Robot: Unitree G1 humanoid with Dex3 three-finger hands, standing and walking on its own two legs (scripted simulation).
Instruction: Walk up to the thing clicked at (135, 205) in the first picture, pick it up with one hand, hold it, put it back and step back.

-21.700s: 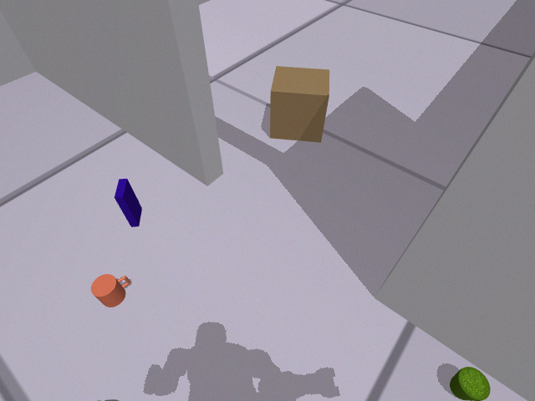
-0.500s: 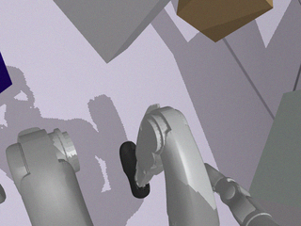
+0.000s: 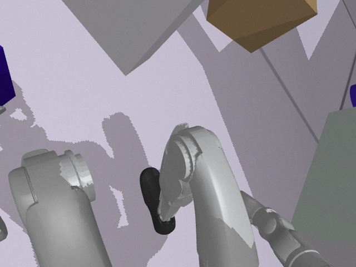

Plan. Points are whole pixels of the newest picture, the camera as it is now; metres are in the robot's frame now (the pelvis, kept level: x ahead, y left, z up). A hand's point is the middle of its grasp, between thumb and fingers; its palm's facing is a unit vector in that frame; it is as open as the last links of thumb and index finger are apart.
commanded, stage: withdraw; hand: left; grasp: from the side
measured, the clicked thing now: out of the picture +0.46 +0.28 -0.18
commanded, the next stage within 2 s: rise in 0.36 s
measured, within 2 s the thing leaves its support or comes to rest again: neither
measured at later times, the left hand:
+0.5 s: hand out of the picture +0.41 +0.40 -0.07, palm faces +0.47 -0.88 -0.05, open 16.4 cm
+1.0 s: hand out of the picture +0.29 +0.37 +0.06, palm faces +0.33 -0.82 -0.47, open 17.4 cm
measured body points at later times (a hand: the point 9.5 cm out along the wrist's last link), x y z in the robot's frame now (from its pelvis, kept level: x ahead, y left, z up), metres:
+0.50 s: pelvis +0.00 +0.00 +0.02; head +0.20 +0.17 +0.39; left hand +0.38 +0.44 -0.06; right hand +0.18 -0.25 -0.04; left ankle +0.08 +0.12 -0.26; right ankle +0.14 -0.13 -0.25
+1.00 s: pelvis +0.02 -0.01 +0.15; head +0.20 +0.07 +0.55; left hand +0.27 +0.41 +0.09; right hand +0.23 -0.22 +0.02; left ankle +0.08 +0.12 -0.26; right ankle +0.14 -0.13 -0.26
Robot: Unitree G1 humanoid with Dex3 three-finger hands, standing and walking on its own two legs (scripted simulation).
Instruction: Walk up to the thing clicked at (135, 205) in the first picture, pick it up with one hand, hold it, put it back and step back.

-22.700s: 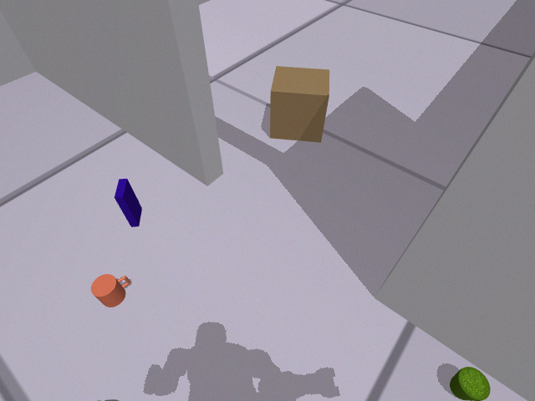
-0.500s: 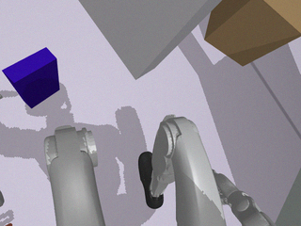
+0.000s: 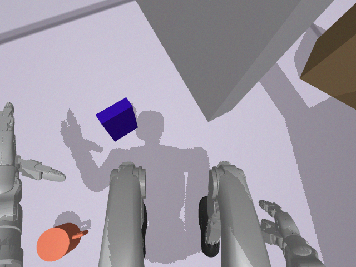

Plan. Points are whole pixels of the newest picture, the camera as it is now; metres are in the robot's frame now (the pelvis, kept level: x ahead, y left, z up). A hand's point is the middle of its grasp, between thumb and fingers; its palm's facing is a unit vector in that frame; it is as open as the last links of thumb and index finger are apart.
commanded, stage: home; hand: left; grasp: from the side
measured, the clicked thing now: (119, 122) +0.49 +0.21 -0.33
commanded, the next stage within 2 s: none
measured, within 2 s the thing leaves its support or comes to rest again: neither
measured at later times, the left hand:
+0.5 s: hand (21, 173) +0.27 +0.23 +0.12, palm faces +0.19 -0.92 -0.35, open 17.7 cm
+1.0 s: hand out of the picture +0.23 +0.19 +0.22, palm faces +0.20 -0.94 -0.28, open 17.6 cm
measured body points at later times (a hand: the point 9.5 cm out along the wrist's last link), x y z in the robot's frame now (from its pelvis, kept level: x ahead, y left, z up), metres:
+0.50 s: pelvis +0.06 -0.01 +0.21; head +0.15 +0.02 +0.65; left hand +0.25 +0.28 +0.15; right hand +0.24 -0.25 +0.13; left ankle +0.08 +0.12 -0.40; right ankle +0.10 -0.14 -0.40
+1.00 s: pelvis +0.09 +0.00 +0.28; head +0.11 +0.01 +0.73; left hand +0.22 +0.24 +0.24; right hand +0.28 -0.22 +0.22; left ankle +0.08 +0.12 -0.40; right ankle +0.10 -0.14 -0.40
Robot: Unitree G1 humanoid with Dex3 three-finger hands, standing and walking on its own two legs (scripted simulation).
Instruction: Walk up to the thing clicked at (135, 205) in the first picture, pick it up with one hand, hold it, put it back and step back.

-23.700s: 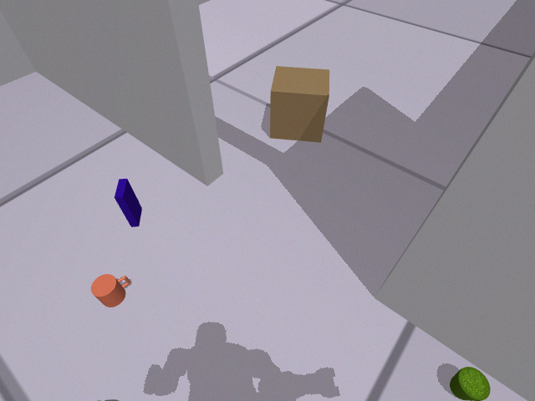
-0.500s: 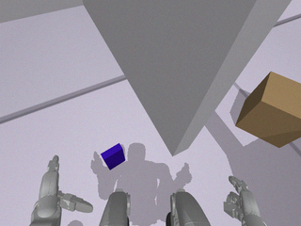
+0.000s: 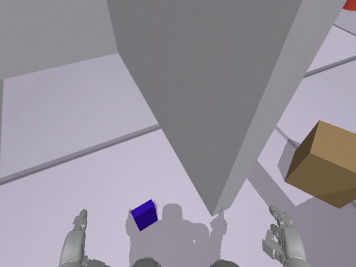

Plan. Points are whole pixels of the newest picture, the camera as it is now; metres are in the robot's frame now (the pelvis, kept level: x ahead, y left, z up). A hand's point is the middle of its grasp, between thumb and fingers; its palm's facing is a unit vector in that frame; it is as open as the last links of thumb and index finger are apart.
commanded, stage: home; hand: left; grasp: from the side
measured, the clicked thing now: (145, 216) +0.42 +0.17 -0.61
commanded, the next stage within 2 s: stand in 1.50 s
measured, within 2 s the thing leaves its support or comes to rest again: neither
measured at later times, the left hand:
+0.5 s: hand (107, 252) +0.16 +0.17 -0.05, palm faces +0.09 -0.95 -0.29, open 17.4 cm
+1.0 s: hand (107, 250) +0.17 +0.17 -0.05, palm faces +0.10 -0.96 -0.28, open 17.4 cm
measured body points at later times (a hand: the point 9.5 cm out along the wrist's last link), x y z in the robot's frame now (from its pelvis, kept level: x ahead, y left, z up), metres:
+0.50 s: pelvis -0.01 -0.01 +0.00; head +0.01 -0.01 +0.45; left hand +0.15 +0.22 -0.03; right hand +0.15 -0.25 -0.07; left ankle +0.00 +0.12 -0.68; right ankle +0.00 -0.14 -0.68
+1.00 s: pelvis +0.00 -0.01 +0.01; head +0.02 -0.01 +0.45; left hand +0.16 +0.22 -0.03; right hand +0.16 -0.25 -0.07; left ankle +0.00 +0.12 -0.68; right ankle +0.00 -0.14 -0.68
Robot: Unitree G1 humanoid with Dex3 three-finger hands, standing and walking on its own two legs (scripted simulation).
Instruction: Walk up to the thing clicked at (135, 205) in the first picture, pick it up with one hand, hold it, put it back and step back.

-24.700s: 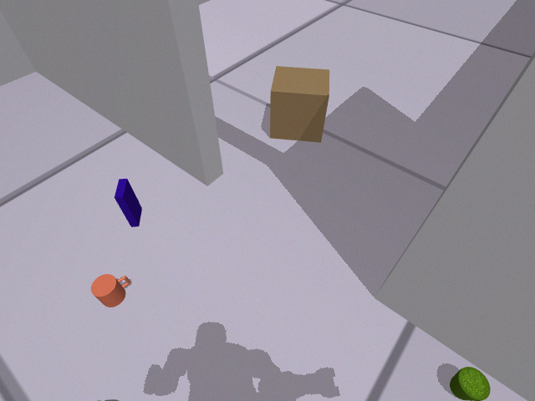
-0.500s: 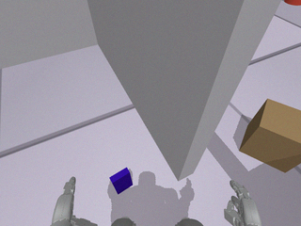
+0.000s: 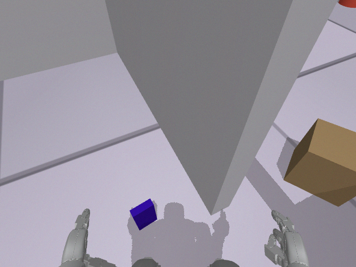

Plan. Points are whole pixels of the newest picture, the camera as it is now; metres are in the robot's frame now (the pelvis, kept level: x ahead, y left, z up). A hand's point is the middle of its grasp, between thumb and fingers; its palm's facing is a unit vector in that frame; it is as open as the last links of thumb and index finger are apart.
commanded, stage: home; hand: left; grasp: from the side
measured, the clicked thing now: (144, 215) +0.42 +0.18 -0.61
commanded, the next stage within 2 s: stand in 0.50 s
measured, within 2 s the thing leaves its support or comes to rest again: neither
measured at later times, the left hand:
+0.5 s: hand (103, 247) +0.17 +0.18 -0.06, palm faces +0.10 -0.96 -0.27, open 17.5 cm
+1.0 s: hand (96, 256) +0.16 +0.21 -0.09, palm faces -0.02 -0.95 -0.32, open 10.5 cm
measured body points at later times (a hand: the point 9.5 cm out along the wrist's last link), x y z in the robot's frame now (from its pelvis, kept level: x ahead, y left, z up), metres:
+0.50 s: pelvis +0.00 +0.00 +0.00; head +0.03 +0.01 +0.45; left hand +0.16 +0.23 -0.04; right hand +0.16 -0.24 -0.07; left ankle +0.01 +0.13 -0.69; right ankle +0.01 -0.13 -0.69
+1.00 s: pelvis +0.00 +0.00 +0.01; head +0.02 +0.01 +0.46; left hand +0.16 +0.25 -0.07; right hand +0.15 -0.25 -0.09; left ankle +0.01 +0.13 -0.69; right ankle +0.01 -0.13 -0.69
